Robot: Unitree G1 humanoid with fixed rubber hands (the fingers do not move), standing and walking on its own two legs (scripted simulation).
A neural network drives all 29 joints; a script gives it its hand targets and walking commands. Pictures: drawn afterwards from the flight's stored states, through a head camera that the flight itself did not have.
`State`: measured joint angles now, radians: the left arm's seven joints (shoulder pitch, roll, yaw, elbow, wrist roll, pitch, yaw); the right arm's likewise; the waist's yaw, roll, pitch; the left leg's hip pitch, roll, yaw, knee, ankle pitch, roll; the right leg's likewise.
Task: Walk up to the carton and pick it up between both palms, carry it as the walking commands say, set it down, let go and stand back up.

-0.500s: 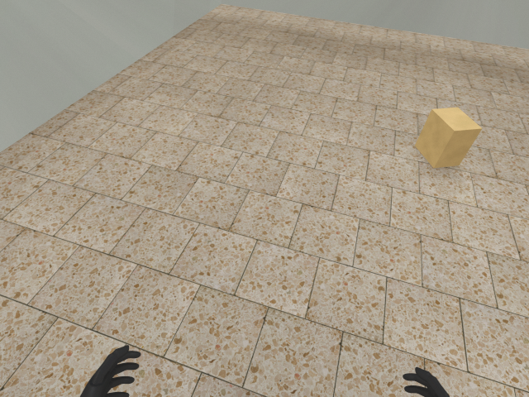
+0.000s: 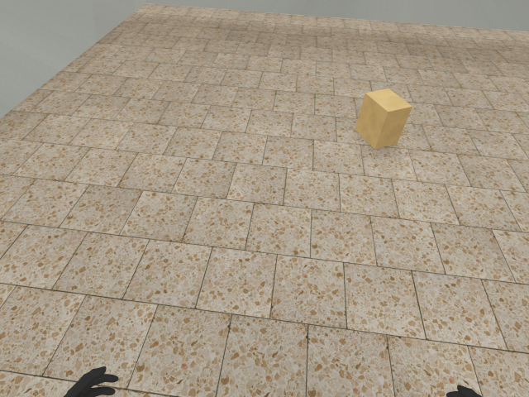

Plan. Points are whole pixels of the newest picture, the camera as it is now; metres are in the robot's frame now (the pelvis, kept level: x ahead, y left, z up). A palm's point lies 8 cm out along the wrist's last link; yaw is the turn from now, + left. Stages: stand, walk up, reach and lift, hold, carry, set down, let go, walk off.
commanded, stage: walk up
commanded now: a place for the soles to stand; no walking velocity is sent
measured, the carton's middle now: (381, 118) +1.79 -0.76 -0.62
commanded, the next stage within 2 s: none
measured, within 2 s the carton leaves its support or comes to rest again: neither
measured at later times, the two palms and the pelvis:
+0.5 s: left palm (104, 335) +0.26 +0.27 -0.09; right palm (484, 328) +0.26 -0.36 -0.04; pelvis +0.16 -0.02 +0.00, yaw -7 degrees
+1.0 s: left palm (169, 231) +0.47 +0.20 -0.08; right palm (479, 275) +0.37 -0.42 -0.07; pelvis +0.33 -0.08 +0.00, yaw -15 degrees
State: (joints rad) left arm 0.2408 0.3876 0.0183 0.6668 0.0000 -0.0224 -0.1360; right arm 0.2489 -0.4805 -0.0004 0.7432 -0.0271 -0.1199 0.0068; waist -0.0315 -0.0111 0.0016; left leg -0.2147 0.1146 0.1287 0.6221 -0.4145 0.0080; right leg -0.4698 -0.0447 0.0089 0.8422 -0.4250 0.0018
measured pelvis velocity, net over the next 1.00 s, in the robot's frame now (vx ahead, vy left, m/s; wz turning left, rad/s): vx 0.33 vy -0.08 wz -0.26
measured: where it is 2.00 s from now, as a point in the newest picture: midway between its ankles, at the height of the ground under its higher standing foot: (306, 301)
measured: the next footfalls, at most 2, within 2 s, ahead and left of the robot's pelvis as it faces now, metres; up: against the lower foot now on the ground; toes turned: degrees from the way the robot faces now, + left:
right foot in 0.04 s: +0.10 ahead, -0.15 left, +0.00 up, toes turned -3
left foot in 0.34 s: +0.24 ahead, +0.09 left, +0.00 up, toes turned -2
